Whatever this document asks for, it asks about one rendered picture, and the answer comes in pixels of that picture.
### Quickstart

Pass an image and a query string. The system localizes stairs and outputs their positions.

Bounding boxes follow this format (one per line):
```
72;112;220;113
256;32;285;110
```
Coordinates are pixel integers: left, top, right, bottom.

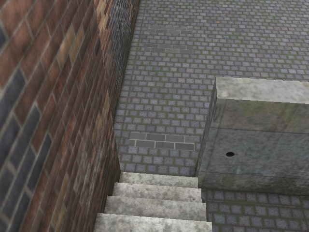
94;172;212;232

